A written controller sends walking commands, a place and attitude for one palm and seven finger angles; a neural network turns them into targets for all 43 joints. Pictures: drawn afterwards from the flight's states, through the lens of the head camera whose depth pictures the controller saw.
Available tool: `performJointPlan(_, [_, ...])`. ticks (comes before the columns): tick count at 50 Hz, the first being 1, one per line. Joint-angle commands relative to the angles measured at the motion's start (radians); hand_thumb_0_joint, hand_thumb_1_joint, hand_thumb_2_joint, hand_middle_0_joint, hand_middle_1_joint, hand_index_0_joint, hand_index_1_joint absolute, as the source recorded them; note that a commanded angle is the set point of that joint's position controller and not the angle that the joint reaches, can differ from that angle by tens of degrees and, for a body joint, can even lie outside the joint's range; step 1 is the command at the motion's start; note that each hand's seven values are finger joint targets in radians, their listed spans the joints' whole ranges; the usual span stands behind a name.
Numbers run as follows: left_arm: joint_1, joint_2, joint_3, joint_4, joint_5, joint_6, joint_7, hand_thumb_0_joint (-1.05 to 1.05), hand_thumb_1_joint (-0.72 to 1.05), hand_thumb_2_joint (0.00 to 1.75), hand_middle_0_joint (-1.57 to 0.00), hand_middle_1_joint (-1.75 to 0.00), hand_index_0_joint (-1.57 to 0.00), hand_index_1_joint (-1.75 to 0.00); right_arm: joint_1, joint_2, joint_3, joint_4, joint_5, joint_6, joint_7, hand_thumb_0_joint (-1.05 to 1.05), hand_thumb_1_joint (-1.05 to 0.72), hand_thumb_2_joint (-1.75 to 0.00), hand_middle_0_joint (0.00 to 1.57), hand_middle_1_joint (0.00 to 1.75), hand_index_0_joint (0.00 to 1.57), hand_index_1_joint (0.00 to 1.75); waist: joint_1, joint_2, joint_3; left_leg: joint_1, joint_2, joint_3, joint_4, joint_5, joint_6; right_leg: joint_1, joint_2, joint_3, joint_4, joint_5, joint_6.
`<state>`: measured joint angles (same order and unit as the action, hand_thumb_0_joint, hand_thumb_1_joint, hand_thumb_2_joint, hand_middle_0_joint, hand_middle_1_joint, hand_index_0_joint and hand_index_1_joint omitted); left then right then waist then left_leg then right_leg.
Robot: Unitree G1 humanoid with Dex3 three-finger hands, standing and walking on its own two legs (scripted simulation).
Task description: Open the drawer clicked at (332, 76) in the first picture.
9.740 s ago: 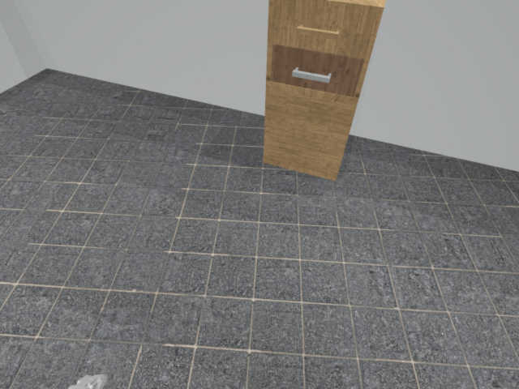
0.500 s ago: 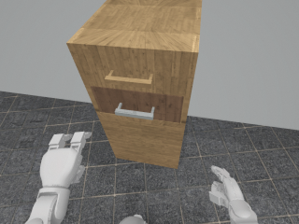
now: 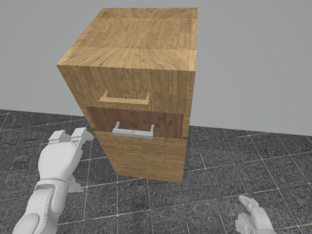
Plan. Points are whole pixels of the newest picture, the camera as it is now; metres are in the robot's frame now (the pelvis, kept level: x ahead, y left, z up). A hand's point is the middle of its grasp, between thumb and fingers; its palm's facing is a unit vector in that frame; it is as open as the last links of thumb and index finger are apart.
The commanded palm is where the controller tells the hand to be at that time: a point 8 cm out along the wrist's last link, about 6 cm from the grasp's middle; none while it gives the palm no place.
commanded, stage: raise the hand with hooked fingers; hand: left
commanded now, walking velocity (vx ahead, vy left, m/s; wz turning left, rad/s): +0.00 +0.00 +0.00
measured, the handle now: (133, 129) +0.51 +0.16 -0.14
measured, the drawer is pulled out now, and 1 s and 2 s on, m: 0.00 0.00 0.00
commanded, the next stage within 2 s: move the hooked fingers above the handle in 0.70 s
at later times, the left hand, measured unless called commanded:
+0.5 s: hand (71, 149) +0.28 +0.24 +0.08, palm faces -0.04 -0.10 -0.99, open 13.8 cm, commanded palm +0.26 +0.25 +0.15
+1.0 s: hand (80, 157) +0.28 +0.22 +0.06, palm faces -0.06 -0.10 -0.99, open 13.8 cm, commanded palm +0.27 +0.23 +0.12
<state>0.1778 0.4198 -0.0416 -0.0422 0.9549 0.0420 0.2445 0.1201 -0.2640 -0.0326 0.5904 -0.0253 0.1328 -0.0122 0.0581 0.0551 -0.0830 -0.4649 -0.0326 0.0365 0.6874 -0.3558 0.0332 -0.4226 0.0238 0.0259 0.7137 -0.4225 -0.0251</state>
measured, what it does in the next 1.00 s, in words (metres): stands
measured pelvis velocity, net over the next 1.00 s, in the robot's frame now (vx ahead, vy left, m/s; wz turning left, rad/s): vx -0.04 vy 0.01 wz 0.02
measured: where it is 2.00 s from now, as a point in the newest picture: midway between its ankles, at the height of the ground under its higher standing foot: outside the picture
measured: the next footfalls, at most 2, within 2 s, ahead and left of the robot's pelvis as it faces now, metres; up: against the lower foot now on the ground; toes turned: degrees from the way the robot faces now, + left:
none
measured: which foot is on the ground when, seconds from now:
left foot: down 0.00-1.00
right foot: down 0.00-1.00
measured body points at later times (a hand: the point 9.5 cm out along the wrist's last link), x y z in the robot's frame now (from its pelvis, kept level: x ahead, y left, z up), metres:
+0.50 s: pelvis -0.02 +0.00 +0.01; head +0.01 -0.02 +0.46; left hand +0.28 +0.24 +0.14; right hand +0.17 -0.22 -0.10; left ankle -0.01 +0.10 -0.72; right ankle -0.04 -0.10 -0.72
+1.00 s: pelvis -0.04 +0.01 +0.01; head -0.01 -0.02 +0.46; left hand +0.28 +0.23 +0.11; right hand +0.15 -0.22 -0.10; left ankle -0.01 +0.10 -0.72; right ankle -0.04 -0.10 -0.72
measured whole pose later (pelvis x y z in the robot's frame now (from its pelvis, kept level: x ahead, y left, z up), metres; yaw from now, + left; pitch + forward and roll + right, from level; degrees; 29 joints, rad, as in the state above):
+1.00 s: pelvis -0.04 +0.01 +0.01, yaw +1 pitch +4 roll +0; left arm -0.17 0.44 -0.13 0.24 0.97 -0.07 0.09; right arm 0.14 -0.23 0.00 0.61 0.01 0.14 -0.03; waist 0.06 0.05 -0.03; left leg -0.40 -0.04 0.02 0.58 -0.25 0.04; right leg -0.35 0.02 0.01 0.61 -0.32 -0.02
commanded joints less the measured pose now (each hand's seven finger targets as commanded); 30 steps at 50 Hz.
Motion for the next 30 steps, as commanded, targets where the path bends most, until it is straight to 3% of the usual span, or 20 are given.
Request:
performJointPlan(1, [-0.239, 0.228, 0.118, -0.205, 0.011, -0.014, -0.01, 0.0, -0.5, 0.3, -0.3, -1.2, -0.3, -1.2, -0.118, -0.082, -0.016, -0.154, 0.006, -0.035, -0.011, 0.0, -0.9, -0.9, 0.2, 0.3, 0.2, 0.3, 0.009, -0.05, -0.219, 0.214, 0.005, -0.038, -0.077, 0.425, 0.006, 0.113, -0.008, 0.025, -0.113, 0.493, -0.01])
performJointPlan(4, [-0.325, 0.269, 0.146, -0.196, 0.015, -0.027, -0.021, 0.0, -0.5, 0.3, -0.3, -1.2, -0.3, -1.2, -0.117, -0.076, -0.009, -0.147, 0.005, -0.029, -0.015, 0.0, -0.9, -0.9, 0.2, 0.3, 0.2, 0.3, 0.013, -0.01, -0.222, 0.246, 0.006, -0.036, -0.094, 0.43, 0.004, 0.126, -0.007, 0.023, -0.133, 0.477, -0.015])
performJointPlan(6, [-0.36, 0.259, 0.139, -0.154, 0.007, -0.024, -0.031, 0.0, -0.5, 0.3, -0.3, -1.2, -0.3, -1.2, -0.118, -0.071, -0.009, -0.144, 0.012, -0.024, -0.019, 0.0, -0.9, -0.9, 0.2, 0.3, 0.2, 0.3, 0.009, 0.003, -0.21, 0.255, 0.005, -0.032, -0.104, 0.429, 0.003, 0.126, -0.003, 0.015, -0.145, 0.47, -0.015])
performJointPlan(15, [-0.536, 0.258, 0.081, -0.042, -0.041, -0.004, -0.159, 0.0, -0.5, 0.3, -0.3, -1.2, -0.3, -1.2, -0.107, -0.083, -0.002, -0.14, 0.031, -0.006, -0.026, 0.0, -0.9, -0.9, 0.2, 0.3, 0.2, 0.3, -0.014, -0.058, -0.178, 0.261, 0.002, -0.027, -0.16, 0.371, 0.007, 0.168, -0.003, -0.001, -0.207, 0.421, -0.005])
performJointPlan(20, [-0.44, 0.266, 0.111, -0.056, -0.049, -0.059, -0.205, 0.0, -0.5, 0.3, -0.3, -1.2, -0.3, -1.2, -0.093, -0.087, -0.007, -0.151, 0.025, -0.004, -0.014, 0.0, -0.9, -0.9, 0.2, 0.3, 0.2, 0.3, 0.017, -0.058, -0.191, 0.267, 0.004, -0.032, -0.173, 0.414, 0.006, 0.193, -0.003, -0.003, -0.206, 0.439, -0.01])
performJointPlan(24, [-0.456, 0.289, 0.154, -0.111, -0.049, -0.119, -0.174, 0.0, -0.5, 0.3, -0.3, -1.2, -0.3, -1.2, -0.091, -0.087, -0.011, -0.153, 0.021, -0.01, -0.01, 0.0, -0.9, -0.9, 0.2, 0.3, 0.2, 0.3, 0.027, -0.034, -0.195, 0.268, 0.006, -0.036, -0.178, 0.399, 0.005, 0.177, -0.002, -0.002, -0.21, 0.405, -0.013])
performJointPlan(28, [-0.502, 0.32, 0.2, -0.12, -0.032, -0.154, -0.1, 0.0, -0.5, 0.3, -0.3, -1.2, -0.3, -1.2, -0.082, -0.085, -0.021, -0.137, 0.02, -0.019, -0.012, 0.0, -0.9, -0.9, 0.2, 0.3, 0.2, 0.3, 0.026, -0.004, -0.199, 0.268, 0.01, -0.041, -0.177, 0.368, -0.001, 0.142, 0.004, -0.009, -0.206, 0.341, -0.018])
performJointPlan(30, [-0.518, 0.297, 0.183, -0.112, -0.028, -0.153, -0.069, 0.0, -0.5, 0.3, -0.3, -1.2, -0.3, -1.2, -0.075, -0.082, -0.026, -0.128, 0.024, -0.025, -0.011, 0.0, -0.9, -0.9, 0.2, 0.3, 0.2, 0.3, 0.018, 0.003, -0.208, 0.276, 0.011, -0.042, -0.173, 0.354, -0.002, 0.123, 0.003, -0.013, -0.202, 0.325, -0.018])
